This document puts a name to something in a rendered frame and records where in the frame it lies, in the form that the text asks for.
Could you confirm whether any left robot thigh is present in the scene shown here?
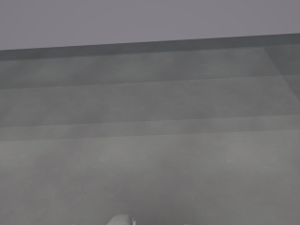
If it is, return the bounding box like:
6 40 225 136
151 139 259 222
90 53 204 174
107 214 137 225

